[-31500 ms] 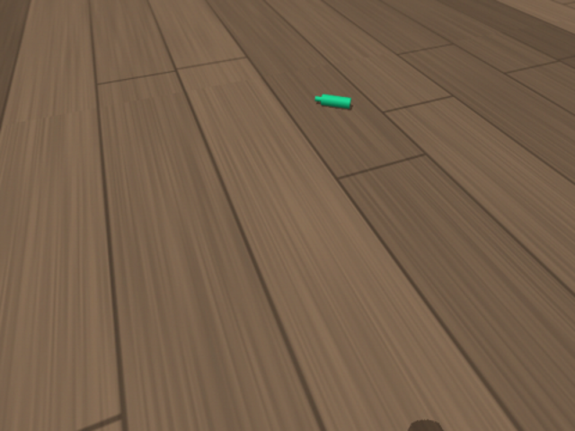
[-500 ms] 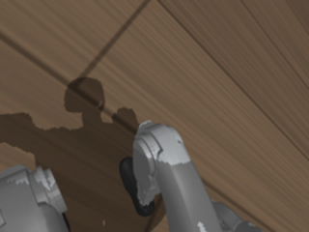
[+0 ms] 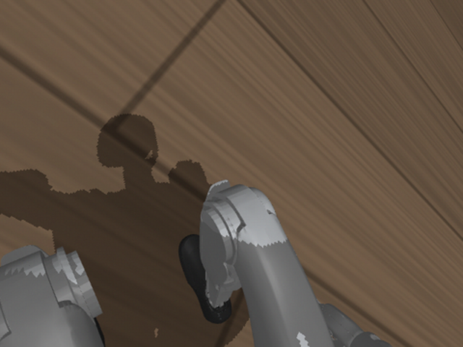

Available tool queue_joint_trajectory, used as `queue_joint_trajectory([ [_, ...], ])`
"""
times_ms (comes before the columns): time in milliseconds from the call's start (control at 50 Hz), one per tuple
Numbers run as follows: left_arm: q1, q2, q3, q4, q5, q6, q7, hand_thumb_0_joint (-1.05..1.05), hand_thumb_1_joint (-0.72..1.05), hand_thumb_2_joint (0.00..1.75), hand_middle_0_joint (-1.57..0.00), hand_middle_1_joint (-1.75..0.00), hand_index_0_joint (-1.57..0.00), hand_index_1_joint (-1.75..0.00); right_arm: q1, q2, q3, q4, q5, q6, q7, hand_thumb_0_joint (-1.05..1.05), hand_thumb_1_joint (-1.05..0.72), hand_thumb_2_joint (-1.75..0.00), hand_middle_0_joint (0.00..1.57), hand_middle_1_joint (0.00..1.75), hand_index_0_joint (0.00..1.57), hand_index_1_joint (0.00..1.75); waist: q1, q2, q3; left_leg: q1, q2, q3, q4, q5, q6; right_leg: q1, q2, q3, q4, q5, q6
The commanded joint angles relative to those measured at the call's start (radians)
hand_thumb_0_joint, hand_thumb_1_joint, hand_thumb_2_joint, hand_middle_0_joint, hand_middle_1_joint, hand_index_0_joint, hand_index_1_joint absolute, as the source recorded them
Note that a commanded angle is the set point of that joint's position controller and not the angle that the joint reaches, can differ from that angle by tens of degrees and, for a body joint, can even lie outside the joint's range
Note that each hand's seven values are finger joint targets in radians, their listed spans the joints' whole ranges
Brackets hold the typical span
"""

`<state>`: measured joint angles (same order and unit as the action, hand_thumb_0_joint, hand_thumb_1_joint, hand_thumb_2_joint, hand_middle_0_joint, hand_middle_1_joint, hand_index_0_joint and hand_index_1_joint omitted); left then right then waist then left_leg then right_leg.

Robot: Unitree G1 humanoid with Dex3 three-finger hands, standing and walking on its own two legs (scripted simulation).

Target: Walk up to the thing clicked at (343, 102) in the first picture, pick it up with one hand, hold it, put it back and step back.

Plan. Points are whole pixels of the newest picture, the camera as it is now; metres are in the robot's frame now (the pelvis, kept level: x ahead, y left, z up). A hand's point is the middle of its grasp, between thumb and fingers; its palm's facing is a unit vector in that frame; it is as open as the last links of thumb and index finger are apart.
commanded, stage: withdraw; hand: left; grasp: from above
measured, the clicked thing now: out of the picture +0.46 +0.36 -0.27
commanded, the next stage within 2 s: home in 0.92 s
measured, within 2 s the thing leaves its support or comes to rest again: neither
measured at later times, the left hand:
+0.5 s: hand out of the picture +0.44 +0.37 -0.10, palm faces -0.37 -0.08 -0.92, open 14.0 cm
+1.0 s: hand out of the picture +0.42 +0.35 -0.14, palm faces -0.46 -0.11 -0.88, open 13.9 cm
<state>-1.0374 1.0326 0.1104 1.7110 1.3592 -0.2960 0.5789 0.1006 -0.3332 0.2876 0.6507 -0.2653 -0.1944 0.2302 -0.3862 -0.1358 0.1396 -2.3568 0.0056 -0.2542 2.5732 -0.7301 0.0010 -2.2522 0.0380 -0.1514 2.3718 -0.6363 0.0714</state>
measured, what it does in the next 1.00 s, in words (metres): stands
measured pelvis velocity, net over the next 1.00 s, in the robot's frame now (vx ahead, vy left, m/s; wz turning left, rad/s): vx -0.01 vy -0.01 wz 0.11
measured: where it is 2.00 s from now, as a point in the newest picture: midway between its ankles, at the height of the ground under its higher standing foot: (157, 329)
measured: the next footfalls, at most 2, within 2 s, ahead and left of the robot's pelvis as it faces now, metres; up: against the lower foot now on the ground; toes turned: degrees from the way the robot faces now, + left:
none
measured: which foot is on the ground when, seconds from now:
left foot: down 0.00-1.00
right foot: down 0.00-1.00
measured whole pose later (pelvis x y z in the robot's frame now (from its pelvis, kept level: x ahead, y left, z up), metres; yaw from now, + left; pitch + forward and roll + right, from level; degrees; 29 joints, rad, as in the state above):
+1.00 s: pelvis -0.01 -0.01 +0.03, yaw +6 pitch +31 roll -10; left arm -1.05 0.85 0.04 1.50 1.31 -0.29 0.34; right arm 0.17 -0.30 0.13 0.69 -0.15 -0.02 0.12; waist -0.28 -0.05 0.00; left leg -2.34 -0.01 -0.15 2.42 -0.64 0.01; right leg -2.25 0.00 -0.07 2.30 -0.61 0.04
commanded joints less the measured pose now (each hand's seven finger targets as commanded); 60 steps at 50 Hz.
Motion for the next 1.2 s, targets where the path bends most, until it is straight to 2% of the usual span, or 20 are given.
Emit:
queue_joint_trajectory([
  [0,-0.234,0.225,0.021,-0.089,-0.019,-0.004,0.045,0.0,-0.48,0.99,-0.06,-1.03,-0.07,-1.02,0.167,-0.331,-0.103,0.013,0.007,0.006,-0.011,0.0,-0.89,-0.9,0.2,0.3,0.2,0.3,-0.027,0.543,-0.604,0.488,0.028,0.103,-0.294,0.223,-0.002,0.323,0.042,-0.12,-0.165,0.223,-0.09],
  [40,-0.251,0.211,0.004,-0.107,-0.016,-0.005,0.044,0.0,-0.49,0.97,-0.07,-1.02,-0.08,-1.0,0.164,-0.34,-0.105,0.0,0.002,-0.003,-0.007,0.0,-0.9,-0.9,0.2,0.3,0.2,0.3,-0.037,0.542,-0.589,0.484,0.029,0.102,-0.297,0.209,0.0,0.316,0.044,-0.12,-0.169,0.212,-0.088],
  [80,-0.26,0.281,0.06,-0.188,-0.014,0.002,0.063,0.0,-0.49,0.97,-0.07,-1.02,-0.09,-1.0,0.179,-0.341,-0.113,0.004,0.004,0.0,-0.012,0.0,-0.9,-0.9,0.2,0.3,0.2,0.3,0.0,0.585,-0.677,0.52,0.026,0.113,-0.302,0.239,-0.001,0.361,0.045,-0.112,-0.175,0.236,-0.091],
  [120,-0.252,0.231,0.044,-0.238,-0.026,0.018,0.076,0.0,-0.49,0.97,-0.07,-1.01,-0.09,-1.0,0.184,-0.32,-0.116,0.011,0.005,-0.005,-0.005,0.0,-0.9,-0.9,0.2,0.3,0.2,0.3,0.019,0.646,-0.736,0.583,0.028,0.111,-0.313,0.284,-0.011,0.35,0.042,-0.112,-0.153,0.271,-0.097],
  [140,-0.247,0.217,0.042,-0.22,-0.025,0.033,0.082,0.0,-0.49,0.97,-0.07,-1.01,-0.08,-0.99,0.181,-0.32,-0.123,0.012,0.003,-0.013,0.004,0.0,-0.9,-0.9,0.2,0.3,0.2,0.3,0.004,0.645,-0.721,0.591,0.031,0.112,-0.306,0.273,-0.013,0.324,0.04,-0.114,-0.147,0.266,-0.095],
  [200,-0.248,0.215,0.083,-0.313,-0.063,0.078,0.089,0.0,-0.49,0.97,-0.07,-1.0,-0.08,-0.99,0.193,-0.312,-0.162,0.023,0.021,-0.017,0.021,0.0,-0.9,-0.9,0.2,0.3,0.2,0.3,0.046,0.718,-0.792,0.619,0.028,0.126,-0.326,0.3,-0.02,0.309,0.037,-0.101,-0.144,0.286,-0.102],
  [240,-0.212,0.21,0.117,-0.42,-0.082,0.12,0.073,0.0,-0.51,0.98,-0.07,-1.0,-0.08,-0.99,0.203,-0.301,-0.192,0.03,0.034,-0.006,0.029,0.0,-0.9,-0.9,0.2,0.3,0.2,0.3,0.105,0.766,-0.883,0.665,0.02,0.143,-0.352,0.338,-0.025,0.316,0.032,-0.09,-0.158,0.3,-0.108],
  [320,-0.148,0.087,0.052,-0.482,-0.146,0.2,-0.031,0.0,-0.52,0.99,-0.07,-0.99,-0.07,-0.99,0.205,-0.275,-0.243,0.048,0.085,0.035,0.037,0.0,-0.9,-0.9,0.2,0.3,0.2,0.3,0.141,0.709,-0.897,0.601,0.011,0.174,-0.393,0.3,-0.006,0.304,0.03,-0.054,-0.207,0.267,-0.114],
  [360,-0.141,-0.013,-0.008,-0.505,-0.184,0.227,-0.122,0.0,-0.51,0.99,-0.07,-1.0,-0.07,-1.0,0.235,-0.26,-0.271,0.058,0.109,0.061,0.035,0.0,-0.9,-0.9,0.2,0.3,0.2,0.3,0.12,0.619,-0.856,0.57,0.005,0.178,-0.422,0.266,0.004,0.31,0.027,-0.04,-0.249,0.233,-0.112],
  [460,-0.181,-0.142,-0.106,-0.603,-0.276,0.227,-0.326,0.0,-0.51,1.01,-0.08,-1.01,-0.08,-1.01,0.279,-0.25,-0.311,0.048,0.157,0.124,-0.005,0.0,-0.9,-0.9,0.2,0.3,0.2,0.3,0.088,0.423,-0.808,0.537,-0.005,0.165,-0.486,0.201,0.022,0.39,0.016,-0.017,-0.34,0.189,-0.11],
  [580,-0.169,-0.086,-0.089,-0.56,-0.263,0.154,-0.442,0.0,-0.5,1.0,-0.1,-1.0,-0.09,-1.01,0.269,-0.225,-0.298,0.004,0.173,0.174,-0.08,0.0,-0.9,-0.9,0.2,0.3,0.2,0.3,0.106,0.247,-0.716,0.448,-0.025,0.199,-0.475,0.169,0.03,0.446,0.003,0.022,-0.41,0.118,-0.113],
  [700,-0.217,0.012,-0.039,-0.503,-0.186,0.043,-0.385,0.0,-0.52,1.01,-0.08,-1.01,-0.08,-1.01,0.226,-0.184,-0.251,-0.005,0.158,0.193,-0.118,0.0,-0.9,-0.9,0.2,0.3,0.2,0.3,0.145,0.292,-0.745,0.421,-0.03,0.231,-0.459,0.133,0.034,0.457,0.005,0.06,-0.4,0.053,-0.106],
  [800,-0.304,0.01,-0.058,-0.413,-0.109,0.002,-0.287,0.0,-0.51,1.0,-0.08,-1.0,-0.08,-1.0,0.212,-0.202,-0.236,0.005,0.14,0.195,-0.125,0.0,-0.89,-0.9,0.2,0.3,0.2,0.3,0.108,0.398,-0.733,0.482,-0.026,0.208,-0.461,0.097,0.023,0.325,0.009,0.032,-0.349,0.024,-0.117],
  [860,-0.355,-0.01,-0.075,-0.361,-0.093,-0.006,-0.238,0.0,-0.51,1.0,-0.08,-1.01,-0.08,-1.0,0.221,-0.21,-0.232,0.017,0.126,0.185,-0.125,0.0,-0.9,-0.9,0.2,0.3,0.2,0.3,0.078,0.421,-0.716,0.509,-0.02,0.192,-0.457,0.09,0.017,0.278,0.005,0.008,-0.322,0.03,-0.117],
  [880,-0.41,0.042,-0.049,-0.403,-0.081,-0.013,-0.218,0.0,-0.51,1.0,-0.08,-1.01,-0.08,-1.0,0.236,-0.227,-0.231,0.024,0.122,0.183,-0.126,0.0,-0.9,-0.9,0.2,0.3,0.2,0.3,0.085,0.454,-0.762,0.534,-0.021,0.19,-0.456,0.106,0.017,0.278,0.0,-0.006,-0.312,0.059,-0.113],
  [980,-0.406,0.062,-0.016,-0.375,-0.05,0.013,-0.143,0.0,-0.49,0.97,-0.09,-1.0,-0.1,-0.99,0.266,-0.234,-0.236,0.042,0.103,0.157,-0.119,0.0,-0.9,-0.9,0.2,0.3,0.2,0.3,0.083,0.564,-0.835,0.633,-0.018,0.181,-0.445,0.178,0.002,0.244,-0.008,-0.029,-0.244,0.138,-0.113],
  [1020,-0.402,0.112,0.028,-0.446,-0.043,0.028,-0.122,0.0,-0.33,0.98,-0.25,-0.84,-0.24,-0.83,0.272,-0.242,-0.251,0.037,0.105,0.15,-0.117,0.0,-0.88,-0.89,0.2,0.3,0.2,0.3,0.106,0.636,-0.916,0.683,-0.019,0.182,-0.456,0.218,-0.005,0.245,-0.012,-0.031,-0.227,0.172,-0.114],
  [1040,-0.363,0.106,0.036,-0.442,-0.056,0.045,-0.121,0.0,-0.39,0.9,-0.17,-0.92,-0.18,-0.91,0.274,-0.237,-0.258,0.034,0.107,0.145,-0.113,0.0,-0.89,-0.89,0.2,0.3,0.2,0.3,0.114,0.636,-0.936,0.699,-0.016,0.18,-0.455,0.231,-0.005,0.246,-0.013,-0.028,-0.221,0.181,-0.118],
  [1100,-0.328,0.107,0.071,-0.566,-0.108,0.095,-0.118,0.0,-0.21,0.95,-0.26,-0.69,-0.23,-0.72,0.283,-0.238,-0.287,0.027,0.121,0.143,-0.106,0.0,-0.88,-0.89,0.2,0.3,0.2,0.3,0.155,0.677,-1.042,0.751,-0.017,0.192,-0.488,0.274,-0.006,0.285,-0.019,-0.017,-0.239,0.217,-0.121],
  [1180,-0.219,0.057,0.079,-0.608,-0.211,0.169,-0.181,0.0,-0.02,0.84,-0.22,-0.54,-0.2,-0.56,0.329,-0.222,-0.318,0.03,0.15,0.146,-0.094,0.0,-0.89,-0.9,0.2,0.3,0.2,0.3,0.187,0.612,-1.08,0.739,-0.02,0.212,-0.523,0.3,0.009,0.38,-0.017,0.004,-0.308,0.24,-0.116],
])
